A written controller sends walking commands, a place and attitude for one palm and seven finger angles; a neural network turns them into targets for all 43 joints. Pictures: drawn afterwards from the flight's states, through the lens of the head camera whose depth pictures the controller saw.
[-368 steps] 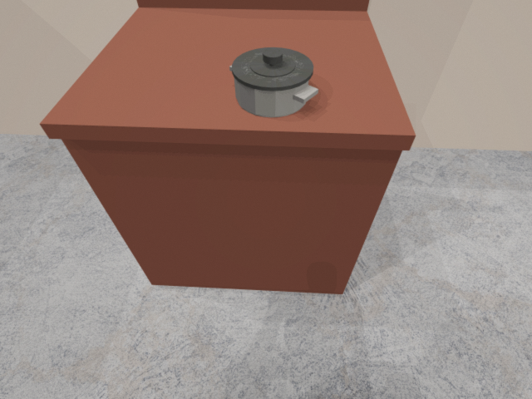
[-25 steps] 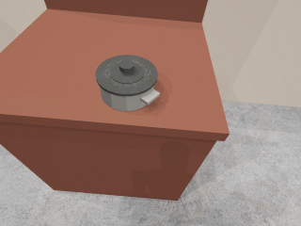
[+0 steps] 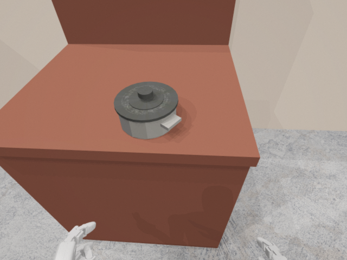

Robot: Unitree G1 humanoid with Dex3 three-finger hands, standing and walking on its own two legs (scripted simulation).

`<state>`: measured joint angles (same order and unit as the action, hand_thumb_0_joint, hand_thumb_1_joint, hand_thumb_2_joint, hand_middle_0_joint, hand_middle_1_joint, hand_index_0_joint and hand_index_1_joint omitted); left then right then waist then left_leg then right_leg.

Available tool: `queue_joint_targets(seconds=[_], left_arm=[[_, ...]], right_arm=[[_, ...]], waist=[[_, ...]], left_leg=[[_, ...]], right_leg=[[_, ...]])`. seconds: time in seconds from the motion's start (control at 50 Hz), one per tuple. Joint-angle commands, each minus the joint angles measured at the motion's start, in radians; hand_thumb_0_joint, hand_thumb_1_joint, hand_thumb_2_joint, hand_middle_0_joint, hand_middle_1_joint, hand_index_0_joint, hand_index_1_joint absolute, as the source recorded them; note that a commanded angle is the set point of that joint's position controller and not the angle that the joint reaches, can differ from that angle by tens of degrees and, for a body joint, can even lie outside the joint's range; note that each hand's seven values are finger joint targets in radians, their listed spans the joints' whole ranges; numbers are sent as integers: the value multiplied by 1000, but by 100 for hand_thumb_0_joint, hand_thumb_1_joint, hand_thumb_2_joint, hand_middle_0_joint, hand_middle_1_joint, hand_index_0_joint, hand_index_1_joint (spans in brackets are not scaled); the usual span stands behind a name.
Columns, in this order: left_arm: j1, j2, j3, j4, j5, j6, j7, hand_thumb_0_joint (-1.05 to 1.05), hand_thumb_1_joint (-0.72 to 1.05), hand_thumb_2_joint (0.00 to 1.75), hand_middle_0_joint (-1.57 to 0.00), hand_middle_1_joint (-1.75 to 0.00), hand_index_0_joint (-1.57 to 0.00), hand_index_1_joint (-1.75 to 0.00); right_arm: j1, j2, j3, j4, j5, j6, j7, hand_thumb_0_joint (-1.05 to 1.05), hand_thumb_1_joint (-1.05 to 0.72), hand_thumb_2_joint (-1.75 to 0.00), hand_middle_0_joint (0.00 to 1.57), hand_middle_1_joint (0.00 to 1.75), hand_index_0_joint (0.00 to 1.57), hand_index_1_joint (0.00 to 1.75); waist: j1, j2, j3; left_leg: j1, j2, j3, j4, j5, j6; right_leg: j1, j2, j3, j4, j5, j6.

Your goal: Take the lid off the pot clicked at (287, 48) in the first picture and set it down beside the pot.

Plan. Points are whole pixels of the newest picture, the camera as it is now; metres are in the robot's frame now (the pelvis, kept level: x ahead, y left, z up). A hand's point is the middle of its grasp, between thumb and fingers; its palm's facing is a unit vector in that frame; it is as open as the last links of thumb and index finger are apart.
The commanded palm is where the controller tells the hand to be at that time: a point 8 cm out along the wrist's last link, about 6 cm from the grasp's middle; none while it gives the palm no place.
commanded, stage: lift the closed hand beside the body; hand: left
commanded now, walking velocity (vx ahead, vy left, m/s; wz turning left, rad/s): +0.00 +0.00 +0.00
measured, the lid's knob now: (145, 92) +0.49 +0.11 +0.15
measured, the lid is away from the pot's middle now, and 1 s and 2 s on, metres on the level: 0.00 0.00 0.00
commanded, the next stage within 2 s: raise the hand higher, near the body in 0.40 s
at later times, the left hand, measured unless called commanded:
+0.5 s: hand (59, 253) +0.12 +0.21 +0.08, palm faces +0.31 -0.86 -0.41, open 3.1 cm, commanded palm +0.07 +0.24 +0.13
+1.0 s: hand (46, 221) +0.15 +0.21 +0.16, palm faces +0.36 -0.82 -0.45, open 3.1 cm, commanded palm +0.09 +0.24 +0.19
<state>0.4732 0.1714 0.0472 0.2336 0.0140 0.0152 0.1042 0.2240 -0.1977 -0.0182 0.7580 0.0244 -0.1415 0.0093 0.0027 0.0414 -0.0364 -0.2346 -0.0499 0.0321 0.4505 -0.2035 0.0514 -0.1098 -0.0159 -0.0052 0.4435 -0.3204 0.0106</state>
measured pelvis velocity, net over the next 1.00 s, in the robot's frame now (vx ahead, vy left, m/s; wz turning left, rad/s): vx -0.01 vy -0.03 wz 0.00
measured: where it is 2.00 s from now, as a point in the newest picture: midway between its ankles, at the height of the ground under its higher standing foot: outside the picture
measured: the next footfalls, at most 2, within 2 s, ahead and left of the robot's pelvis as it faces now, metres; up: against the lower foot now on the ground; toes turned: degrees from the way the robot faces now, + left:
none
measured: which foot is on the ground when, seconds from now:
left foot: down 0.00-1.00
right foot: down 0.00-1.00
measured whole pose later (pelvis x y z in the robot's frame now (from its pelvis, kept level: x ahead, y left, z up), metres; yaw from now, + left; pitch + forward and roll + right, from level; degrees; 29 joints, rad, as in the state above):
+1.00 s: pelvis -0.01 -0.03 +0.00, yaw +0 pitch -5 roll +0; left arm 0.65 0.34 0.28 -0.53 -0.04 -0.12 0.06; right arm 0.16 -0.22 0.01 0.60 0.01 -0.14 -0.07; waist 0.09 0.06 0.01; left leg -0.14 0.00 0.02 0.41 -0.19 0.01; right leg 0.01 0.04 -0.01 0.35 -0.27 -0.03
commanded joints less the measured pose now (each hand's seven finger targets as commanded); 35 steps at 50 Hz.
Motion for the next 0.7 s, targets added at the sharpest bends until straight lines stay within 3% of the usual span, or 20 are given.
queue_joint_targets(seconds=[0.0, 0.02, 0.04, 0.14, 0.22, 0.26, 0.3, 0.32, 0.34, 0.36, 0.38, 0.42, 0.46, 0.52, 0.54, 0.56, 0.62, 0.64, 0.68], left_arm=[[139, 188, 113, -368, -24, -81, -18, 0, 90, 90, -73, -88, -73, -88], [143, 211, 146, -363, -26, -88, -13, 0, 90, 90, -77, -92, -77, -92], [130, 177, 113, -379, -32, -94, -18, 0, 90, 90, -82, -97, -82, -97], [49, 191, 113, -543, -47, -133, -29, 0, 90, 90, -104, -121, -104, -121], [95, 251, 184, -646, -54, -144, -21, 0, 90, 90, -121, -140, -121, -140], [105, 227, 167, -663, -57, -146, -25, 0, 90, 90, -130, -150, -130, -150], [126, 241, 189, -707, -58, -153, -26, 0, 90, 90, -130, -150, -130, -150], [146, 280, 228, -742, -54, -158, -21, 0, 90, 90, -130, -150, -130, -150], [151, 259, 213, -769, -56, -160, -23, 0, 90, 90, -130, -150, -130, -150], [175, 259, 222, -748, -57, -157, -24, 0, 90, 90, -130, -150, -130, -150], [182, 252, 221, -755, -58, -154, -27, 0, 90, 90, -130, -150, -130, -150], [193, 300, 272, -808, -56, -160, -23, 0, 90, 90, -130, -150, -130, -150], [180, 297, 268, -866, -56, -167, -22, 0, 90, 90, -130, -150, -130, -150], [273, 301, 317, -803, -55, -161, -22, 0, 90, 90, -130, -150, -130, -150], [277, 263, 278, -812, -59, -163, -31, 0, 90, 90, -130, -150, -130, -150], [254, 268, 280, -814, -56, -165, -33, 0, 90, 90, -130, -150, -130, -150], [231, 322, 327, -913, -54, -182, -23, 0, 90, 90, -130, -150, -130, -150], [241, 313, 316, -927, -56, -182, -21, 0, 90, 90, -130, -150, -130, -150], [254, 304, 326, -885, -59, -177, -22, 0, 90, 90, -130, -150, -130, -150]], right_arm=[[-151, -126, -30, -304, -3, -41, -26, 0, -90, -90, 20, 30, 20, 30], [-147, -123, -31, -307, -3, -35, -33, 0, -90, -90, 20, 30, 20, 30], [-154, -119, -23, -323, -4, -29, -40, 0, -90, -90, 20, 30, 20, 30], [-150, -120, -9, -364, -13, -27, -63, 0, -90, -90, 20, 30, 20, 30], [-146, -119, -5, -363, -19, -39, -77, 0, -90, -90, 20, 30, 20, 30], [-155, -111, 0, -359, -22, -43, -84, 0, -90, -90, 20, 30, 20, 30], [-159, -110, 0, -355, -25, -48, -87, 0, -90, -90, 20, 30, 20, 30], [-166, -115, -2, -355, -23, -52, -84, 0, -90, -90, 20, 30, 20, 30], [-169, -104, 3, -357, -25, -56, -86, 0, -90, -90, 20, 30, 20, 30], [-176, -101, 2, -348, -25, -56, -88, 0, -90, -90, 20, 30, 20, 30], [-177, -103, 2, -346, -25, -54, -88, 0, -90, -90, 20, 30, 20, 30], [-185, -107, -2, -343, -24, -59, -85, 0, -90, -90, 20, 30, 20, 30], [-193, -103, 5, -345, -23, -68, -89, 0, -90, -90, 20, 30, 20, 30], [-199, -98, -7, -324, -22, -65, -87, 0, -90, -90, 20, 30, 20, 30], [-199, -93, -4, -329, -19, -62, -86, 0, -90, -90, 20, 30, 20, 30], [-202, -97, -7, -326, -19, -60, -87, 0, -90, -90, 20, 30, 20, 30], [-204, -105, -6, -333, -19, -72, -88, 0, -90, -90, 20, 30, 20, 30], [-199, -100, -4, -336, -18, -74, -91, 0, -90, -90, 20, 30, 20, 30], [-202, -97, -7, -326, -17, -64, -94, 0, -90, -90, 20, 30, 20, 30]], waist=[[46, -58, 25], [37, -55, 34], [28, -42, 70], [13, -24, 67], [33, 24, 26], [35, 4, 56], [47, 11, 39], [53, 26, 18], [54, 30, 20], [58, -17, 45], [60, -16, 47], [68, -9, 18], [70, 22, 29], [84, -32, 34], [77, -55, 40], [74, -57, 51], [80, -7, 6], [81, 12, -6], [82, -61, 32]], left_leg=[[106, 68, -44, -79, 116, -37], [103, 70, -32, -69, 82, -38], [92, 64, -26, -72, 42, -36], [132, 50, -15, -58, -42, -21], [178, 45, -12, -48, -10, -18], [177, 46, -16, -54, -5, -16], [193, 46, -19, -58, 27, -13], [202, 46, -15, -52, 44, -15], [200, 47, -18, -57, 58, -15], [191, 49, -21, -56, 74, -13], [194, 51, -20, -57, 85, -12], [209, 53, -20, -50, 110, -13], [211, 55, -23, -54, 114, -15], [210, 58, -21, -55, 146, -15], [211, 62, -22, -58, 151, -13], [209, 60, -16, -57, 151, -10], [232, 59, -13, -47, 169, -12], [235, 61, -14, -49, 178, -13], [227, 62, -12, -52, 179, -11]], right_leg=[[-136, 15, -44, -102, 149, -26], [-152, 15, -49, -114, 131, -24], [-176, 17, -43, -129, 102, -21], [-209, 17, -24, -176, 18, -14], [-180, 15, -14, -191, 27, -20], [-178, 15, -12, -201, 25, -19], [-151, 14, -9, -197, 54, -21], [-144, 17, -11, -198, 66, -21], [-129, 15, -14, -189, 86, -22], [-131, 17, -14, -190, 107, -20], [-126, 17, -12, -190, 120, -18], [-112, 19, -10, -190, 145, -17], [-109, 18, -5, -189, 146, -18], [-97, 26, -13, -182, 188, -16], [-96, 23, -15, -175, 200, -13], [-103, 22, -12, -179, 204, -10], [-91, 25, -8, -176, 223, -9], [-81, 20, -5, -170, 237, -11], [-92, 24, -8, -177, 245, -7]])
